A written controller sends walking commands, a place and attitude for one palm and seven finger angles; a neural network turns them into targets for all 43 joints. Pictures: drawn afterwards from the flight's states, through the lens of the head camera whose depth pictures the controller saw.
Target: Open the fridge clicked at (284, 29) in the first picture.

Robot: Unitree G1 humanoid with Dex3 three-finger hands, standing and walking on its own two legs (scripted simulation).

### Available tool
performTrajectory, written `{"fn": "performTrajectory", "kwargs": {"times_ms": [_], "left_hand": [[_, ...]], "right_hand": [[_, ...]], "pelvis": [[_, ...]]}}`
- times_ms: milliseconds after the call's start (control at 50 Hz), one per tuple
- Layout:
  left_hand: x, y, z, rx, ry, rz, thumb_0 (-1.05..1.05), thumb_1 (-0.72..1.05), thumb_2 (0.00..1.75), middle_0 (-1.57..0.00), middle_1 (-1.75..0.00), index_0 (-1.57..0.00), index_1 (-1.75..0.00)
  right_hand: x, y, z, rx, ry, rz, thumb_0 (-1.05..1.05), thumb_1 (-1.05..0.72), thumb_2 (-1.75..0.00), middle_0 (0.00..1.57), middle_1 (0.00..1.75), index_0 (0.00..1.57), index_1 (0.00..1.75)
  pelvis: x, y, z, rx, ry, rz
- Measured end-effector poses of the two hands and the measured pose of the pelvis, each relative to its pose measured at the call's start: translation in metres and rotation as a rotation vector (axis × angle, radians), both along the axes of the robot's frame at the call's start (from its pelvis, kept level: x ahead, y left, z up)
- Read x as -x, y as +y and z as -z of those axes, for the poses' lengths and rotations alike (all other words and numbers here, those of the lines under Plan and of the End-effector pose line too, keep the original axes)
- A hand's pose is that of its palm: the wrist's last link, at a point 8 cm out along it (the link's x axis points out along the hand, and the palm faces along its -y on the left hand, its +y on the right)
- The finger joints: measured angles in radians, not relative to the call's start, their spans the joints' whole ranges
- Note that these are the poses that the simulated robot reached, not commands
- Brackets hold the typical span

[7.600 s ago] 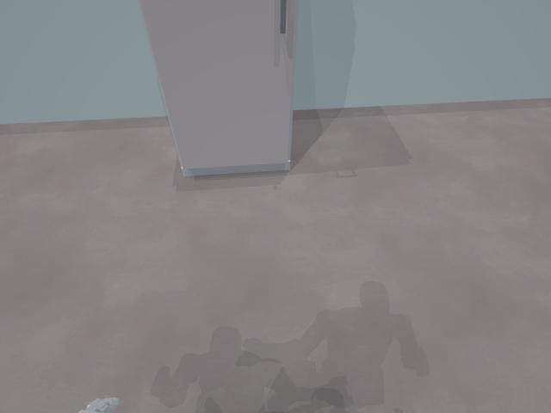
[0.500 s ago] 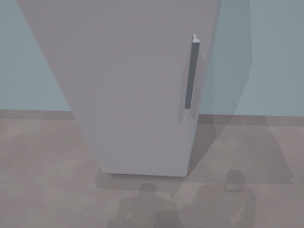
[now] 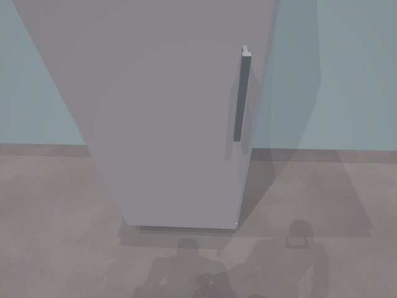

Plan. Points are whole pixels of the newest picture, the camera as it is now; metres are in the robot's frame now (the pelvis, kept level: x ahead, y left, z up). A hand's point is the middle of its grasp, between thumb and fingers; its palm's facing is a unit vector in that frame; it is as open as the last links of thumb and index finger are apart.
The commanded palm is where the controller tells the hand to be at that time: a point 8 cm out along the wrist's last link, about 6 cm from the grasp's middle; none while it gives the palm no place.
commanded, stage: look again from close up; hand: right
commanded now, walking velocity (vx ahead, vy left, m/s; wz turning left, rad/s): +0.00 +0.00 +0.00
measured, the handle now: (240, 98) +0.56 -0.08 +0.12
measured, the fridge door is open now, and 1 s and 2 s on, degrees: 0 0 0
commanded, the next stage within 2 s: none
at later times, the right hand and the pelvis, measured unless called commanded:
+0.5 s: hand out of the picture -0.01 -0.17 -0.18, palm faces +0.00 +0.98 -0.18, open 7.4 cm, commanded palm none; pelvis +0.00 +0.01 +0.00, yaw +0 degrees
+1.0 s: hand out of the picture +0.00 -0.15 -0.18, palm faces +0.01 +0.99 -0.16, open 7.4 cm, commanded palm none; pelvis +0.01 +0.02 +0.00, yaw +0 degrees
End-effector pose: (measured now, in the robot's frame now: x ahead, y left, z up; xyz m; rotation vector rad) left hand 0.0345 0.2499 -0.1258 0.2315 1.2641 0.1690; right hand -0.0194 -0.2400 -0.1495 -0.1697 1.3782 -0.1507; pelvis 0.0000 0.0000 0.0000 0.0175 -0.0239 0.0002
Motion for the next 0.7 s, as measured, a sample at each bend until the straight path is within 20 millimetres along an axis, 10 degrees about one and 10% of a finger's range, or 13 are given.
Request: {"fn": "performTrajectory", "kwargs": {"times_ms": [700], "left_hand": [[0.028,-0.002,0.009,0.049,0.095,-0.039,0.01,0.91,0.9,-0.2,-0.3,-0.2,-0.3]], "right_hand": [[-0.001,0.033,0.0,-0.033,0.021,0.0,0.0,-0.91,-0.9,0.19,0.3,0.19,0.3]], "pelvis": [[-0.003,0.016,-0.002,0.005,0.006,-0.002]]}}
